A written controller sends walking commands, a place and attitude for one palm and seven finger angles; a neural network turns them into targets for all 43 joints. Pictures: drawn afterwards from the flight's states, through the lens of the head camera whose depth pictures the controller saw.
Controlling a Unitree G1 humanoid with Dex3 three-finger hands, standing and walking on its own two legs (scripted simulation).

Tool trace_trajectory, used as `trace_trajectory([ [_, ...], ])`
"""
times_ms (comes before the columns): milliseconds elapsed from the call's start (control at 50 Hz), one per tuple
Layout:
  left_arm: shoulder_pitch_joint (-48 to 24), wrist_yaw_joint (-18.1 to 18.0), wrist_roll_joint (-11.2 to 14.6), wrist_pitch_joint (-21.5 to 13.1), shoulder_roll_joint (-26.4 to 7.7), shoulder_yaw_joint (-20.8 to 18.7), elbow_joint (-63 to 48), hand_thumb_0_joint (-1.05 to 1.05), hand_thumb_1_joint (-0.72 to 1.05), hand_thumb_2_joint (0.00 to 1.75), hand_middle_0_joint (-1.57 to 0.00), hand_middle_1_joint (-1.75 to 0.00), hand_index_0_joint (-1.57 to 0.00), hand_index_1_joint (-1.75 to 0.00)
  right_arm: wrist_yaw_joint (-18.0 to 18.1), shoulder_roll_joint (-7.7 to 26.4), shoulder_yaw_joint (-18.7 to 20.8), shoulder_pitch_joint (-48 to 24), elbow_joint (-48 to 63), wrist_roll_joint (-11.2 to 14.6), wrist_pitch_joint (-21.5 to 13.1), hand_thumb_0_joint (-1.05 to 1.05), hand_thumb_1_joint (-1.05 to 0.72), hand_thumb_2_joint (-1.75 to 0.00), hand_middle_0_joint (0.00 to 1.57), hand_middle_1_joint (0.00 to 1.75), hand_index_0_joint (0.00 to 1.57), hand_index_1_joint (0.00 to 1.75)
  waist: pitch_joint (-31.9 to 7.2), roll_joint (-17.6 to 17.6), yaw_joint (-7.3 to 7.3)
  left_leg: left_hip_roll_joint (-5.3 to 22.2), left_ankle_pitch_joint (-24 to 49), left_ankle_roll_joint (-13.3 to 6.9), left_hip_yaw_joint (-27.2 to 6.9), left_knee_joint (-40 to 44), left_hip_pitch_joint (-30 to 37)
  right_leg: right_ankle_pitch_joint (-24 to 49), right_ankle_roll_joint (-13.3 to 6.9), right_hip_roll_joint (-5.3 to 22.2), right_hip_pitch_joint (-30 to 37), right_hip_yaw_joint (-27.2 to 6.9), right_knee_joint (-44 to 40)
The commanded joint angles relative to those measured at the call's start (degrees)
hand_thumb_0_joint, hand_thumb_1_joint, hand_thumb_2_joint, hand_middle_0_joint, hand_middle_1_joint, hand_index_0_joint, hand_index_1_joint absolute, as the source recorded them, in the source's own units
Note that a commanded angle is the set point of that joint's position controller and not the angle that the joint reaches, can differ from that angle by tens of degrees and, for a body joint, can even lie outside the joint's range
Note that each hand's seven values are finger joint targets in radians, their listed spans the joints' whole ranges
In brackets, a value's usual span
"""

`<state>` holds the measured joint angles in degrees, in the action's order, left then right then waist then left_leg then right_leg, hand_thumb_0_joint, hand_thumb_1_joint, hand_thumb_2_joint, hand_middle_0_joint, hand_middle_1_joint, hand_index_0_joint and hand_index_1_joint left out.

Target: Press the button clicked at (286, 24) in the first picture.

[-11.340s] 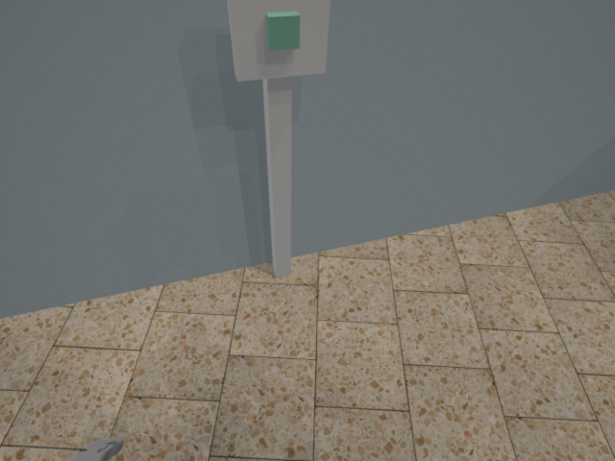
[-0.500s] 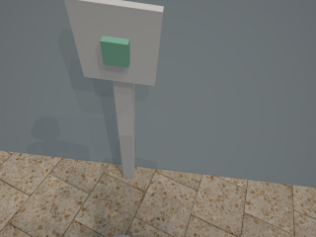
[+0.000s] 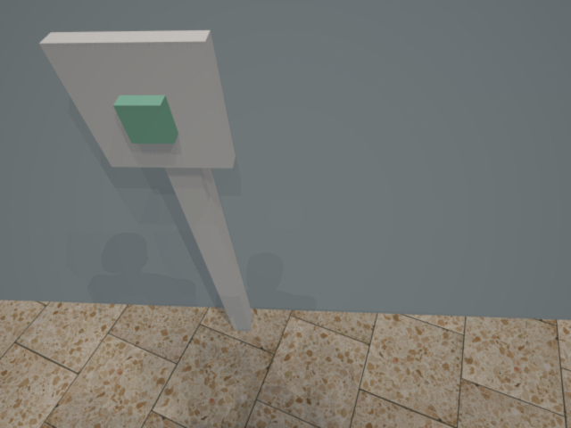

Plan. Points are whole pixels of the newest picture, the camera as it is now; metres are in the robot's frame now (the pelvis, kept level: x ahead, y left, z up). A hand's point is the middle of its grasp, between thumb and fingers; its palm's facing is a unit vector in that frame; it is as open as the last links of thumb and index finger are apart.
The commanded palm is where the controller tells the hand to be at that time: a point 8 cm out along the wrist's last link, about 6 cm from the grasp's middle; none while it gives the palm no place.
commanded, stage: come to a stop and stand still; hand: left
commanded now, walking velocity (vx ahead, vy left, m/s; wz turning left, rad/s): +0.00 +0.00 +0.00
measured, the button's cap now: (148, 118) +0.48 +0.22 +0.18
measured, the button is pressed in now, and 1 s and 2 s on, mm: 0 0 0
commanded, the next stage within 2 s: look again from close up in 0.48 s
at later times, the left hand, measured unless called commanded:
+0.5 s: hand out of the picture -0.04 +0.15 -0.16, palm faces +0.06 -0.98 -0.17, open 7.4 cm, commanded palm none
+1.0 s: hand out of the picture +0.01 +0.18 -0.15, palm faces +0.04 -0.97 -0.23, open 7.3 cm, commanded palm none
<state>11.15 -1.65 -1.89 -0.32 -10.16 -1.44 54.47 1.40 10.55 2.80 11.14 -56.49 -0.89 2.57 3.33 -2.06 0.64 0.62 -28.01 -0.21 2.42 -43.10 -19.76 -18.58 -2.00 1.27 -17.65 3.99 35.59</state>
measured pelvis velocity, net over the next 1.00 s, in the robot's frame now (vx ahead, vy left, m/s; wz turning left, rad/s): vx -0.01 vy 0.00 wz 0.01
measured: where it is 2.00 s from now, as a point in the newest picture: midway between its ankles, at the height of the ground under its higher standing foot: outside the picture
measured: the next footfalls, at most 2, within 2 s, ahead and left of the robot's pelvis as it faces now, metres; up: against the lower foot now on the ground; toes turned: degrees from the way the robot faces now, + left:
left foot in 0.20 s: +0.01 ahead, +0.11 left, +0.00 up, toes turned +3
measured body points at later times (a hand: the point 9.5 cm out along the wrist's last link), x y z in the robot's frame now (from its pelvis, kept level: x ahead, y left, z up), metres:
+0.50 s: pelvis -0.02 -0.02 +0.01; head -0.02 -0.01 +0.46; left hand -0.04 +0.20 -0.15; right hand -0.03 -0.23 -0.15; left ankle -0.03 +0.10 -0.73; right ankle +0.01 -0.10 -0.73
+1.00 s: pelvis -0.01 +0.00 +0.01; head -0.01 -0.02 +0.46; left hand +0.00 +0.23 -0.13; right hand -0.03 -0.19 -0.16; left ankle -0.03 +0.10 -0.73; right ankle +0.01 -0.10 -0.73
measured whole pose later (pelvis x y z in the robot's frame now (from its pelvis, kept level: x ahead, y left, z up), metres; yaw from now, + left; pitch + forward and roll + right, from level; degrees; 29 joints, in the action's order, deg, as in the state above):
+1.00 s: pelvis -0.01 +0.00 +0.01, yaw +1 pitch -1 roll +1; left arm 16.0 -1.9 -0.5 -1.8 -8.1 0.0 62.8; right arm 1.4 6.9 -1.7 20.1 -62.5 -0.9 -1.3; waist 0.0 -2.5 0.4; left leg -1.1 -15.8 -1.6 3.5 -25.4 -8.9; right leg -13.7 -1.5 1.3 -13.6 4.7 27.9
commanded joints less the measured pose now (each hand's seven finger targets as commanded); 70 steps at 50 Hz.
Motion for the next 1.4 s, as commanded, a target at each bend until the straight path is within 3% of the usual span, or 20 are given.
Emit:
trace_trajectory([
  [0,2.71,-0.77,0.28,-0.74,-8.02,-1.00,-2.37,0.00,0.90,0.90,-0.20,-0.30,-0.20,-0.30,-0.46,2.17,0.21,3.17,1.93,0.23,-0.75,0.00,-0.90,-0.90,0.20,0.30,0.20,0.30,-4.62,15.99,-0.38,0.68,-0.26,1.03,-1.70,-11.50,-3.59,32.69,-8.72,13.97,4.78,-11.82,-14.43],
  [100,4.49,-0.75,0.53,-0.48,-8.97,-1.44,-1.48,0.00,0.90,0.90,-0.20,-0.30,-0.20,-0.30,-0.61,0.28,-0.84,4.06,0.03,0.39,-1.63,0.00,-0.90,-0.90,0.20,0.30,0.20,0.30,-5.01,9.24,-1.24,0.33,4.94,1.52,0.96,6.58,3.13,22.55,-8.10,11.86,5.63,-11.02,-14.87],
  [160,3.98,-0.51,1.47,-0.24,-7.05,-1.12,-0.90,0.00,0.90,0.90,-0.20,-0.30,-0.20,-0.30,-0.12,1.32,-1.21,9.12,-2.67,0.31,-2.71,0.00,-0.90,-0.90,0.20,0.30,0.20,0.30,-5.60,2.10,0.05,2.49,16.62,0.42,-1.29,21.87,12.76,15.02,-3.30,7.84,3.16,-8.16,-10.53],
  [200,5.10,-0.14,1.74,-0.01,-4.43,-0.40,-0.26,0.00,0.90,0.90,-0.20,-0.30,-0.20,-0.30,0.27,4.22,-1.31,5.80,-1.86,-0.27,-3.25,0.00,-0.90,-0.90,0.20,0.30,0.20,0.30,-4.21,-5.71,-2.35,10.22,24.23,-3.37,-9.09,23.38,6.87,8.60,0.26,3.45,5.00,-5.13,-11.01],
  [240,5.19,-0.07,1.31,0.10,-4.73,-0.27,1.57,0.00,0.90,0.90,-0.20,-0.30,-0.20,-0.30,0.32,3.13,-1.80,3.33,-2.29,-0.13,-3.21,0.00,-0.90,-0.90,0.20,0.30,0.20,0.30,-1.80,-7.06,-2.81,8.26,17.73,-2.52,-7.11,24.84,2.34,8.11,0.58,3.77,8.62,-5.37,-12.47],
  [380,7.33,0.36,1.33,-0.39,-4.82,0.41,5.55,0.00,0.90,0.90,-0.20,-0.30,-0.20,-0.30,0.29,1.99,-2.50,8.79,-4.57,-0.13,-2.93,0.00,-0.90,-0.90,0.20,0.30,0.20,0.30,2.04,2.43,-1.40,4.70,9.10,-1.24,-4.37,25.30,3.63,-0.92,-0.31,5.31,5.46,-7.86,-19.17],
  [540,9.85,0.14,1.37,-0.88,-3.77,0.76,7.60,0.00,0.90,0.90,-0.20,-0.30,-0.20,-0.30,0.33,1.31,-3.05,11.31,-6.29,0.01,-3.15,0.00,-0.90,-0.90,0.20,0.30,0.20,0.30,1.84,2.78,-1.06,4.41,10.56,-1.30,-3.79,24.91,4.64,-1.28,-0.51,5.30,4.86,-7.87,-19.73],
  [560,14.44,-2.26,0.54,-1.92,-4.86,1.09,9.26,0.00,0.90,0.90,-0.20,-0.30,-0.20,-0.30,-0.39,4.50,-2.07,3.59,-3.07,0.31,-3.70,0.00,-0.90,-0.90,0.20,0.30,0.20,0.30,5.60,-1.00,-3.68,4.08,9.65,1.15,0.43,13.02,1.45,13.03,3.29,8.31,2.74,-10.41,-19.83],
  [580,11.83,-1.78,0.77,-2.28,-7.94,0.65,6.81,0.00,0.90,0.90,-0.20,-0.30,-0.20,-0.30,-0.50,0.30,-2.39,8.52,-1.45,0.39,-2.77,0.00,-0.90,-0.90,0.20,0.30,0.20,0.30,-1.12,1.10,0.70,1.84,6.48,0.54,-2.04,9.40,4.51,-1.63,-1.27,12.21,1.83,-15.60,-22.14],
  [600,9.27,-1.35,0.78,-2.34,-7.08,0.40,5.95,0.00,0.90,0.90,-0.20,-0.30,-0.20,-0.30,-0.49,0.34,-2.32,10.43,-2.32,0.12,-2.94,0.00,-0.90,-0.90,0.20,0.30,0.20,0.30,-1.03,-1.06,1.47,2.18,8.16,-0.09,-1.76,10.37,6.98,-10.45,-3.72,11.81,-2.22,-14.40,-22.39],
  [640,7.41,-1.03,0.87,-2.51,-6.56,0.18,5.41,0.00,0.90,0.90,-0.20,-0.30,-0.20,-0.30,-0.80,0.13,-2.46,15.45,-3.04,-0.14,-3.50,0.00,-0.90,-0.90,0.20,0.30,0.20,0.30,-4.55,-1.47,2.74,2.49,12.06,-0.58,-2.17,14.12,9.66,-7.38,-3.57,8.69,-2.30,-8.93,-17.75],
  [740,9.36,-0.34,1.17,-1.80,-2.32,1.04,6.86,0.00,0.90,0.90,-0.20,-0.30,-0.20,-0.30,-0.18,1.44,-2.75,12.32,-2.05,-0.14,-4.30,0.00,-0.90,-0.90,0.20,0.30,0.20,0.30,2.41,-0.88,-0.40,5.43,10.01,-2.51,-7.95,23.74,-0.79,-1.00,-1.34,3.96,2.90,-5.62,-12.68],
  [1160,8.21,-0.55,1.51,-1.61,-3.18,0.99,7.80,0.00,0.90,0.90,-0.20,-0.30,-0.20,-0.30,0.42,2.29,-3.50,10.83,-6.34,0.08,-4.74,0.00,-0.90,-0.90,0.20,0.30,0.20,0.30,-0.11,1.02,-0.93,5.04,23.04,-1.93,-4.93,23.92,7.38,14.64,-1.00,5.34,9.01,-5.42,-12.20],
  [1180,13.10,-2.85,0.93,-2.24,-5.36,0.69,10.02,0.00,0.90,0.90,-0.20,-0.30,-0.20,-0.30,-0.05,4.61,-2.50,4.77,-2.64,0.84,-4.94,0.00,-0.90,-0.90,0.20,0.30,0.20,0.30,1.09,13.87,-3.40,6.44,23.89,-0.46,-2.59,12.57,2.84,38.01,0.84,8.12,8.75,-7.46,-11.47],
  [1200,-32.17,-1.42,12.65,-15.34,-18.10,-6.79,-78.12,0.00,0.90,0.90,-0.23,-0.33,-0.23,-0.33,2.36,15.41,-0.66,3.64,17.92,3.59,-13.87,0.00,-0.90,-0.90,0.20,0.30,0.20,0.30,-27.03,-2.08,4.22,-0.53,27.48,-1.95,-2.85,19.10,16.82,26.84,0.19,2.86,11.56,-6.19,-8.34],
  [1220,-5.61,-3.12,8.27,-11.87,-14.21,-5.37,-64.72,0.00,0.90,0.90,-0.25,-0.36,-0.25,-0.36,4.40,9.80,-2.82,-1.25,15.21,2.56,-18.95,0.00,-0.90,-0.90,0.20,0.30,0.20,0.30,-25.28,-12.11,-1.35,0.64,35.03,-1.69,-1.18,20.10,19.64,16.67,-1.23,0.10,11.43,-4.13,-6.80],
  [1240,-3.39,-6.02,9.94,-9.05,-8.76,-2.62,-59.96,0.00,0.90,0.90,-0.28,-0.39,-0.28,-0.39,4.64,10.18,-1.99,-0.68,11.74,2.70,-20.67,0.00,-0.90,-0.90,0.20,0.30,0.20,0.30,-20.02,-13.79,0.02,1.02,30.17,0.20,-1.15,19.33,14.48,10.81,-0.70,0.06,7.79,-1.39,-6.76],
  [1260,12.58,-6.13,10.00,-3.71,2.36,3.15,-49.44,0.00,0.90,0.90,-0.31,-0.42,-0.31,-0.42,3.73,7.04,-2.08,1.47,11.31,3.44,-20.96,0.00,-0.90,-0.90,0.20,0.30,0.20,0.30,-12.60,-9.10,0.32,0.97,26.52,0.45,-2.93,20.20,10.08,8.49,0.02,0.03,4.25,-0.10,-7.38],
  [1320,7.20,-3.02,11.57,-10.28,-2.43,-1.27,-60.50,0.00,0.90,0.90,-0.39,-0.51,-0.39,-0.51,3.53,10.75,-0.24,-0.62,18.72,2.60,-23.22,0.00,-0.90,-0.90,0.20,0.30,0.20,0.30,-4.03,4.93,2.31,-0.43,18.78,-0.62,-4.16,15.53,3.19,4.41,0.84,-0.15,-2.61,1.18,-8.30],
  [1380,28.21,4.38,13.50,-18.73,2.00,-3.50,-47.59,0.00,0.90,0.90,-0.47,-0.60,-0.47,-0.60,1.59,9.67,1.41,-2.85,23.60,1.71,-22.91,0.00,-0.90,-0.90,0.20,0.30,0.20,0.30,-2.39,19.50,-2.80,-1.25,16.94,-0.25,-2.74,8.70,-7.42,2.89,1.30,-0.65,-6.89,1.17,-2.61],
])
